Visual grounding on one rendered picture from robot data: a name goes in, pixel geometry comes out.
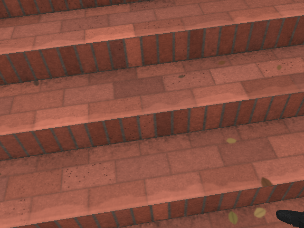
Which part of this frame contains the robot right hand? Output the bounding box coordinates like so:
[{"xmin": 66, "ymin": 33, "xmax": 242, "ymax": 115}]
[{"xmin": 275, "ymin": 210, "xmax": 304, "ymax": 228}]

